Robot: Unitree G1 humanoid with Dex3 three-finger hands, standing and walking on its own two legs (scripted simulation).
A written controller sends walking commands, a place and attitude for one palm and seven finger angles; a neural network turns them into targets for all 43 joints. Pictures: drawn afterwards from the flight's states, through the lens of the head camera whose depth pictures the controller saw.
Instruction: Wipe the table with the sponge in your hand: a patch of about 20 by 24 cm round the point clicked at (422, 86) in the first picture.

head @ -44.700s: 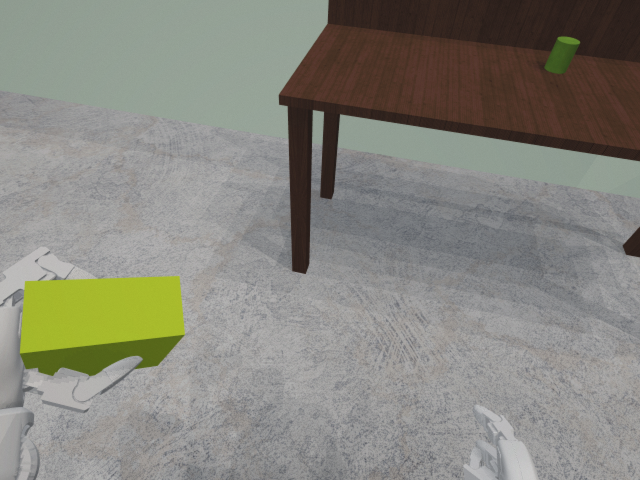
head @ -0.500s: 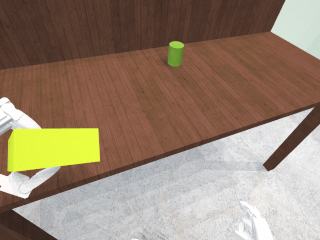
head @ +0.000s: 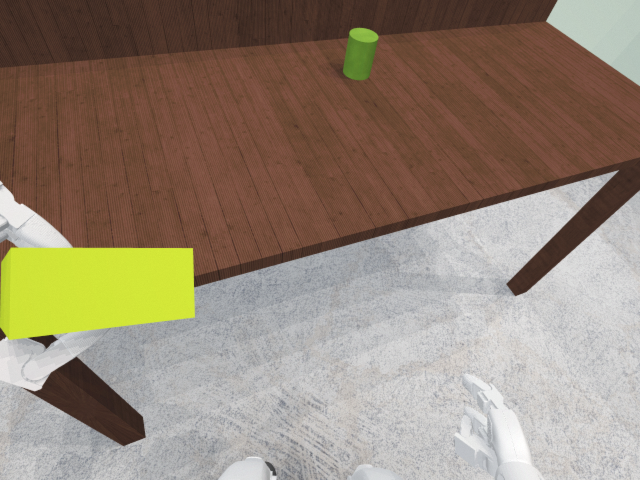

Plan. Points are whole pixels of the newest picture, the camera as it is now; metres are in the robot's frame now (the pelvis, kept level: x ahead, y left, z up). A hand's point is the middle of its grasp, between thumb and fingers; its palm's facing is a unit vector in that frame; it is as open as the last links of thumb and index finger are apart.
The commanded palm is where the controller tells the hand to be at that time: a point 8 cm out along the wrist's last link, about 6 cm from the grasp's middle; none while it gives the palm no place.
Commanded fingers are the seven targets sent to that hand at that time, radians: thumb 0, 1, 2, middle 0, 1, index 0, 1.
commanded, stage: step back with the hand held close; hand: left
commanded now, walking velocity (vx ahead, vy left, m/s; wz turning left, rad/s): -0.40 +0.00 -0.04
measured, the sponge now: (117, 287) +0.24 +0.21 +0.16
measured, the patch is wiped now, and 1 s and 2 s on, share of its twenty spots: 1.00 1.00 1.00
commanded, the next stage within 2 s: stop stepping back and stand still in 0.12 s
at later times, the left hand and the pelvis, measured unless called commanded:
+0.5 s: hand out of the picture +0.03 +0.25 +0.20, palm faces +0.45 -0.84 -0.31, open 9.6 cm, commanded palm -0.04 +0.28 +0.22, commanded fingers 0.00 0.10 1.30 -1.20 -1.60 -1.20 -1.60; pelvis -0.19 +0.00 -0.03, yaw +2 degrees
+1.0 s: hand out of the picture -0.10 +0.23 +0.20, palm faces +0.41 -0.85 -0.32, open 9.6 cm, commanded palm -0.14 +0.27 +0.22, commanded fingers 0.00 0.10 1.30 -1.20 -1.60 -1.20 -1.60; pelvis -0.31 -0.01 -0.03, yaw -2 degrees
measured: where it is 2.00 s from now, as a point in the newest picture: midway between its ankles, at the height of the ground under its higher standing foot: outside the picture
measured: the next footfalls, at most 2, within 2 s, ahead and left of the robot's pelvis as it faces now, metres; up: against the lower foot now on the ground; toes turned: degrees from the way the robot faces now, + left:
right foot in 0.22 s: -0.07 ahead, -0.16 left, +0.00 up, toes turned -1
left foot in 0.46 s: -0.24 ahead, +0.09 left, +0.00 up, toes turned +2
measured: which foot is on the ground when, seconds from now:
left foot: down 0.00-0.22, up 0.24-0.44, down 0.46-1.00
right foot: up 0.00-0.20, down 0.22-0.48, up 0.50-0.70, down 0.72-0.94, up 0.96-1.00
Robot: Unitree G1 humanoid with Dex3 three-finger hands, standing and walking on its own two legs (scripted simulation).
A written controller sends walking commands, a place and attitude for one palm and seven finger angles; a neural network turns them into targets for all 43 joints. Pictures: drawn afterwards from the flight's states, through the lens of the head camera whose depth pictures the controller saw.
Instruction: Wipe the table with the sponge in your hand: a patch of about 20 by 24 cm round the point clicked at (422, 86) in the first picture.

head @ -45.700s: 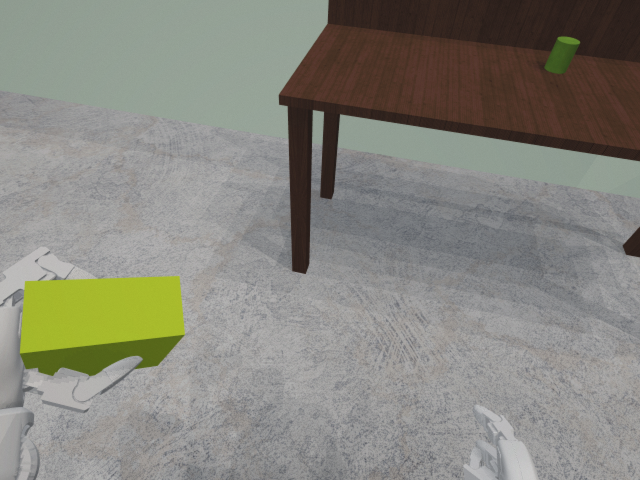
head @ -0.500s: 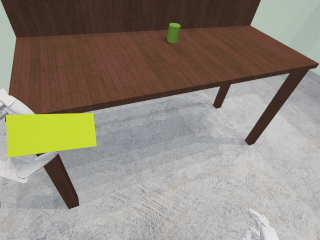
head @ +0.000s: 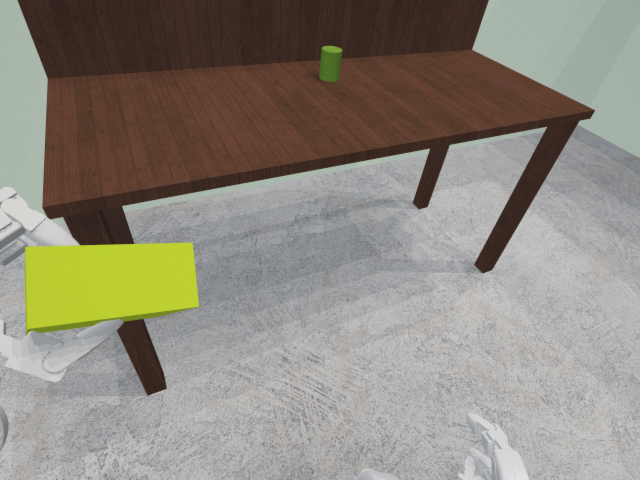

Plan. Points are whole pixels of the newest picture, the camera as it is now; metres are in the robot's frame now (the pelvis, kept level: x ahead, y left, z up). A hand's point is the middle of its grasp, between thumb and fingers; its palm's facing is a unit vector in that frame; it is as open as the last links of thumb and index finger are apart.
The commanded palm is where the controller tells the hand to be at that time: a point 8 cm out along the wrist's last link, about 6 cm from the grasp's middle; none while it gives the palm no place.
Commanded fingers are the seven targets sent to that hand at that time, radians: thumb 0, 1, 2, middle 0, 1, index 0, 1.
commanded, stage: stop stepping back and stand still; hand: left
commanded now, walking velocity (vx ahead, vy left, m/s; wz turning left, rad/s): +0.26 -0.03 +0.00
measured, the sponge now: (128, 288) +0.23 +0.20 +0.19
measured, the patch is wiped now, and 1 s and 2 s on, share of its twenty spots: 1.00 1.00 1.00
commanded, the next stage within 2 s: stand and wait in 1.00 s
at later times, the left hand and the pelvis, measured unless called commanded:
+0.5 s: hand (72, 287) +0.19 +0.21 +0.25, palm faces +0.45 -0.82 -0.36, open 9.6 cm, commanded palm +0.14 +0.27 +0.25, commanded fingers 0.00 0.10 1.30 -1.20 -1.60 -1.20 -1.60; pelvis -0.01 -0.02 +0.01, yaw +2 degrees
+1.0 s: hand (58, 246) +0.23 +0.25 +0.24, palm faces +0.48 -0.80 -0.36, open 9.6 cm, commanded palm +0.17 +0.28 +0.25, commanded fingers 0.00 0.10 1.30 -1.20 -1.60 -1.20 -1.60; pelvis +0.02 +0.00 +0.03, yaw +3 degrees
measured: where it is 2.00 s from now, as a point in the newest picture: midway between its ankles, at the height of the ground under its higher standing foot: outside the picture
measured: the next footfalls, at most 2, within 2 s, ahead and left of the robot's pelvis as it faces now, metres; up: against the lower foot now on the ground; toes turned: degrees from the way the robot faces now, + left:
right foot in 0.26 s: +0.07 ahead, -0.15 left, +0.00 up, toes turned +0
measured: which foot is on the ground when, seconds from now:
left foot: down 0.00-1.00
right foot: up 0.00-0.24, down 0.26-1.00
